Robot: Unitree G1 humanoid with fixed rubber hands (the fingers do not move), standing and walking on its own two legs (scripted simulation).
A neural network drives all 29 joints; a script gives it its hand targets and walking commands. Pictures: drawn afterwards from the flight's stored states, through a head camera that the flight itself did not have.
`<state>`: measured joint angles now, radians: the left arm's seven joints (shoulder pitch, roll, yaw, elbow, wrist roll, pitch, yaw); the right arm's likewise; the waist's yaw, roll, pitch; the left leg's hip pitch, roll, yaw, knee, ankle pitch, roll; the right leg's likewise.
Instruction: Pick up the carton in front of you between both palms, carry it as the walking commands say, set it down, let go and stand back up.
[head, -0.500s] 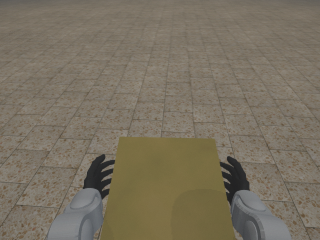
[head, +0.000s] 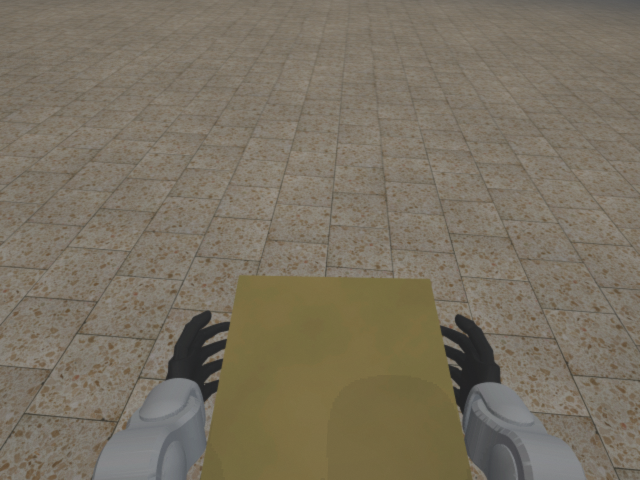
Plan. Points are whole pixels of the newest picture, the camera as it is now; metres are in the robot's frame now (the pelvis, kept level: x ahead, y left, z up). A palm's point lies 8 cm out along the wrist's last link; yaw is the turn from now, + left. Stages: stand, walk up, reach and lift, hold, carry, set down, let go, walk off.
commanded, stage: carry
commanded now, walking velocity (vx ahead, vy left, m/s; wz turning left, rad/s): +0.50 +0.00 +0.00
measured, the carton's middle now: (331, 409) +0.23 +0.00 +0.03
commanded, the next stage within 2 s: none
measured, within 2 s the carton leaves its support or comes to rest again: neither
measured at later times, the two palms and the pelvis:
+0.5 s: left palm (245, 201) +0.53 +0.15 +0.10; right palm (426, 208) +0.54 -0.15 +0.10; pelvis +0.31 -0.01 +0.00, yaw +1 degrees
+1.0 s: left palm (244, 158) +0.67 +0.17 +0.11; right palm (402, 162) +0.67 -0.13 +0.11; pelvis +0.45 +0.01 +0.02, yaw +1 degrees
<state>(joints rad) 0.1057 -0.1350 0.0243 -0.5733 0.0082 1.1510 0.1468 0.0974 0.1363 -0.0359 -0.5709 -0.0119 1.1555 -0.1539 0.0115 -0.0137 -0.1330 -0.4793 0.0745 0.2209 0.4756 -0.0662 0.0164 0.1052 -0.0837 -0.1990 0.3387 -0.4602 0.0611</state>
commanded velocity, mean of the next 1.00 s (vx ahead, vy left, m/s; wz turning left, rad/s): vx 0.11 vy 0.00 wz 0.00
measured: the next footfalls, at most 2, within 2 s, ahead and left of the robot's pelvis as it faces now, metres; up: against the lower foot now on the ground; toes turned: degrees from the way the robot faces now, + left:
right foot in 0.46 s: +0.47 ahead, -0.11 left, +0.00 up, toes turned +8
left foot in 0.72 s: +0.42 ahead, +0.13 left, +0.00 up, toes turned +1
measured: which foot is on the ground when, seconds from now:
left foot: down 0.00-0.50, up 0.52-0.70, down 0.72-1.00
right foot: down 0.00-0.02, up 0.04-0.44, down 0.46-1.00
